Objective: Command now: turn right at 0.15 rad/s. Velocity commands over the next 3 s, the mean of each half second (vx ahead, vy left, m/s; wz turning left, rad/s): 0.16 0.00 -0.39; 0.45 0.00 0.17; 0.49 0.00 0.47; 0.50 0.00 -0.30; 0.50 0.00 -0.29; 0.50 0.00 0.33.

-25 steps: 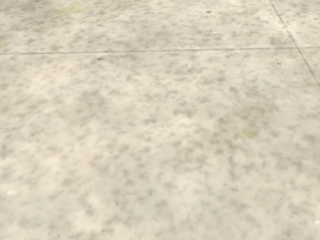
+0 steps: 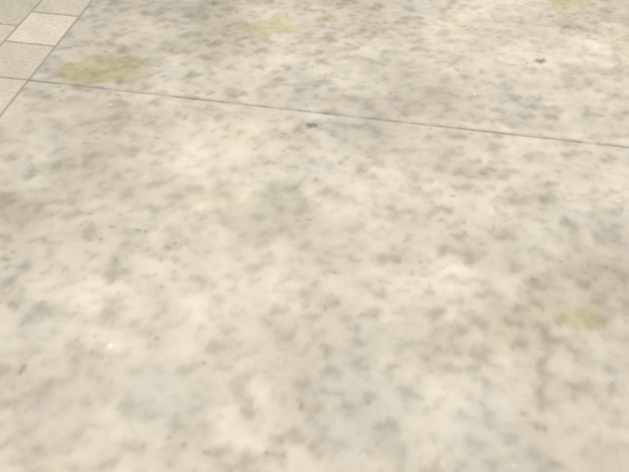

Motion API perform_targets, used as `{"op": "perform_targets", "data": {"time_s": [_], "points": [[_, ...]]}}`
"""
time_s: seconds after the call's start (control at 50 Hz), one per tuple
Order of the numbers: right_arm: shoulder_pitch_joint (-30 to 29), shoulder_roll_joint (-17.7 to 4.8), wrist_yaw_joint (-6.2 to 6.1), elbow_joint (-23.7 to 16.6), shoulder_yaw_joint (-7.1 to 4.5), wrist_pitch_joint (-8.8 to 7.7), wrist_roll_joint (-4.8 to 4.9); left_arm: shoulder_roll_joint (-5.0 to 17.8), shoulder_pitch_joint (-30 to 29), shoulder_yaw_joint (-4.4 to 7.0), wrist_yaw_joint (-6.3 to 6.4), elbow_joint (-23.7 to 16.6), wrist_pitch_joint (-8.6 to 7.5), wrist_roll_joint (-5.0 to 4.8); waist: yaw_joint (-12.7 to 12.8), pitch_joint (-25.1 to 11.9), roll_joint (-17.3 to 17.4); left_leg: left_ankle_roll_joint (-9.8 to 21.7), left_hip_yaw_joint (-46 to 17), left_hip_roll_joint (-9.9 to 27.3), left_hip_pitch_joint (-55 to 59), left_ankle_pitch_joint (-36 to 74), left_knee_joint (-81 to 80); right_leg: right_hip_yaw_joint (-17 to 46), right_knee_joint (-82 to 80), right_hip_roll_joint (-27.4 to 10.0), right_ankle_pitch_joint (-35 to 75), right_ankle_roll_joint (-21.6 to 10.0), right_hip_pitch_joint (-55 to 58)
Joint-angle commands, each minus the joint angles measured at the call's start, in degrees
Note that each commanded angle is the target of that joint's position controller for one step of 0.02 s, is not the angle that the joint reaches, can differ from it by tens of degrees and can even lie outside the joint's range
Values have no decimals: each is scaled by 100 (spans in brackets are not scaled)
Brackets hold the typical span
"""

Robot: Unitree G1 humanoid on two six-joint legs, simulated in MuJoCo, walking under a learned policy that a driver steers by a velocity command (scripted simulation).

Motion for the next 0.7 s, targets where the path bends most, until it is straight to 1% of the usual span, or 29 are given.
{"op": "perform_targets", "data": {"time_s": [0.02,0.04,0.06,0.08,0.12,0.16,0.18,0.2,0.22,0.24,0.26,0.28,0.3,0.32,0.34,0.38,0.42,0.46,0.5,0.52,0.54,0.56,0.58,0.6,0.62,0.64,0.66,0.68,0.7], "points": [[571,-965,-6,-98,-252,-133,-112,1284,-323,214,1,-430,-111,11,-546,-401,-238,82,-338,530,-17,430,-136,713,-267,-575,2517,-550,547],[391,-914,-49,-125,-247,-137,-123,1214,-370,223,-23,-417,-91,-83,-444,-418,-588,-131,30,285,97,252,39,934,-395,-646,2028,-865,240],[153,-923,-104,-163,-268,-117,-83,1064,-391,196,-37,-425,-93,-94,-332,-364,-696,-231,166,252,168,212,218,1219,-577,-713,1621,-993,37],[30,-906,-158,-191,-298,-80,-29,1009,-393,183,-30,-415,-103,-80,-286,-353,-757,-246,237,253,139,226,370,1401,-639,-754,1513,-1036,-22],[29,-823,-196,-251,-334,13,19,1017,-313,189,-10,-424,-127,-74,-233,-360,-908,-204,248,224,16,148,510,1678,-619,-780,1481,-1126,-28],[85,-725,-177,-287,-364,26,30,1015,-273,195,37,-452,-101,-86,-221,-446,-854,-143,255,223,70,40,468,1826,-549,-737,1345,-1149,-103],[222,-677,-150,-284,-377,10,27,948,-269,182,61,-466,-70,-117,-284,-601,-734,-78,257,261,267,-388,283,1778,-484,-610,574,-1098,-235],[331,-704,-125,-279,-407,-12,29,839,-356,157,73,-521,-39,-158,-358,-580,-420,61,101,453,521,-972,-48,1534,-247,-357,-509,-961,-651],[562,-865,-114,-232,-465,-36,43,674,-521,115,72,-632,-29,-181,-464,-383,247,351,-485,949,898,-1741,-636,971,369,82,-1759,-702,-1483],[925,-1149,-94,-157,-534,-84,68,549,-722,72,58,-784,-52,-206,-624,-151,1110,865,-1883,1939,1321,-2524,-1522,321,1413,514,-2137,-517,-2464],[953,-1268,-85,-144,-554,-186,-8,641,-924,92,29,-963,-108,-171,-624,141,1331,1293,-2848,2850,1290,-2381,-1915,350,2600,148,-2177,-489,-3133],[836,-1078,-124,-204,-498,-289,-28,815,-807,170,1,-913,-139,-180,-457,233,808,1341,-2716,2868,1208,-2059,-1891,611,3197,-73,-1949,-518,-3267],[610,-972,-155,-256,-468,-360,53,787,-564,191,-38,-815,-137,-191,-277,290,608,1165,-2230,2679,1291,-1806,-1897,657,3373,-204,-1577,-488,-3367],[495,-941,-166,-286,-456,-398,112,703,-485,177,-72,-769,-136,-177,-243,276,598,992,-1755,2514,1372,-1430,-1954,604,3373,-318,-1256,-431,-3399],[478,-958,-166,-280,-454,-415,119,609,-542,145,-121,-770,-141,-161,-291,297,607,864,-1250,2345,1314,-940,-2033,447,3289,-389,-956,-352,-3295],[619,-1023,-146,-242,-487,-447,64,459,-710,79,-219,-857,-168,-160,-416,243,606,727,-400,2045,1184,-173,-2119,103,2890,-415,-465,-198,-2937],[783,-1127,-110,-179,-534,-464,83,310,-908,-3,-315,-991,-191,-137,-528,183,601,678,190,1919,1119,219,-2076,-110,2210,-414,-178,-120,-2550],[894,-1290,-60,-119,-597,-457,148,235,-1067,-69,-378,-1128,-192,-127,-579,183,688,637,574,1905,956,305,-2000,-341,1549,-332,-181,-145,-2064],[1099,-1371,15,-14,-635,-448,226,304,-1090,-82,-395,-1179,-180,-131,-590,217,778,657,632,2019,809,134,-1921,-531,1165,-193,-347,-269,-1599],[1196,-1362,59,66,-630,-440,267,327,-1012,-86,-392,-1161,-184,-137,-526,265,794,694,562,2139,703,124,-1900,-564,970,-122,-421,-387,-1319],[1152,-1366,95,122,-617,-422,313,378,-779,-61,-389,-1094,-198,-139,-302,300,774,682,578,2199,541,331,-1722,-650,658,-3,-399,-533,-887],[1045,-1343,115,155,-582,-414,340,530,-259,27,-369,-920,-214,-134,64,147,701,584,737,2116,266,1122,-1170,-801,306,204,-219,-676,-46],[1110,-1133,132,215,-481,-434,316,878,595,215,-313,-629,-221,-140,479,-341,490,393,1056,1817,-89,2077,-19,-797,158,361,-92,-852,1209],[1028,-798,149,93,-321,-466,179,1357,1645,380,-208,-425,-214,-100,945,-1094,-168,18,1311,1436,-1162,998,1919,478,14,-623,-399,-1180,2717],[1236,-319,130,-201,-193,-569,187,1891,1720,405,-164,-476,-263,-1,595,-1665,-1487,-284,763,517,-2819,-1974,3858,3485,-1030,-2138,-1588,-2053,3400],[836,-957,94,-154,-357,-647,394,1408,1519,293,-199,-538,-389,2,837,-1344,-586,-276,-264,536,-3217,-1818,4604,3703,-1473,-2209,-1841,-2069,2842],[733,-1074,100,-230,-412,-658,478,1125,1194,192,-209,-506,-444,-3,598,-759,-743,-136,-269,813,-3458,-1304,4609,2723,-1473,-2052,-1694,-1814,2334],[746,-1056,68,-180,-414,-632,398,805,807,103,-228,-528,-488,-44,367,-441,-583,-86,-146,1095,-3283,-749,4351,2035,-1561,-1749,-1403,-1577,1792],[781,-1017,39,-123,-441,-582,307,583,466,50,-237,-554,-523,-29,181,-191,-582,-100,-156,1231,-3068,-274,4069,1497,-1719,-1517,-995,-1417,1341]]}}
Next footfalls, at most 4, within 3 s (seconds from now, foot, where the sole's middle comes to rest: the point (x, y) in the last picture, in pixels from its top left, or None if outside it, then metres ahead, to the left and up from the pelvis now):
0.58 right None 0.15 -0.24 -0.77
1.12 left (378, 466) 0.52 -0.11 -0.77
1.60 right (453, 345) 0.81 -0.31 -0.77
2.14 left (375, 248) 1.11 -0.13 -0.77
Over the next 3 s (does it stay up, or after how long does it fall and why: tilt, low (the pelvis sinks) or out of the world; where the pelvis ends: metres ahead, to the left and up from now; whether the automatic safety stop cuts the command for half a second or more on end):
stays up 1.35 -0.34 0.00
